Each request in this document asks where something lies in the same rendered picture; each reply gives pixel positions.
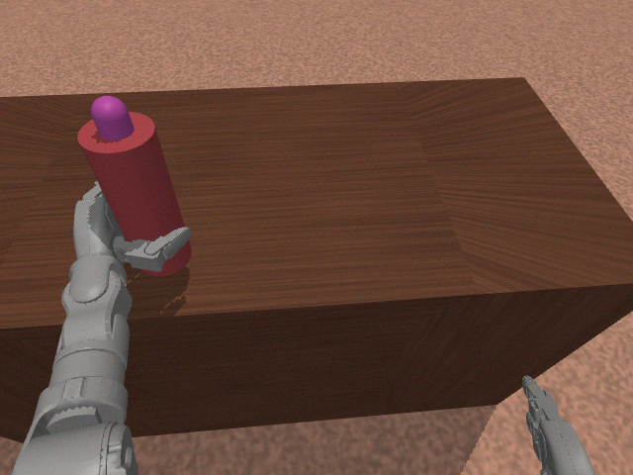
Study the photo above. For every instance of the left robot hand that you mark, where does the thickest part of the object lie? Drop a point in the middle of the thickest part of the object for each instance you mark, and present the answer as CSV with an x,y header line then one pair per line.
x,y
96,231

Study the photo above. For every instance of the left robot arm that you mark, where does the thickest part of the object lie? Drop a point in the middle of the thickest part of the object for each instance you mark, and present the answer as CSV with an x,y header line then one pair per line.
x,y
78,426

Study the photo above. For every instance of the right robot hand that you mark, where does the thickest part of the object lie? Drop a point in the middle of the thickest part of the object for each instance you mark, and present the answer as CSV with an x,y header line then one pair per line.
x,y
555,442

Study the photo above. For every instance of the bottle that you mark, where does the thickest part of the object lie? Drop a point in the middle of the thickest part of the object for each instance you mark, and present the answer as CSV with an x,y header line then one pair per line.
x,y
125,155

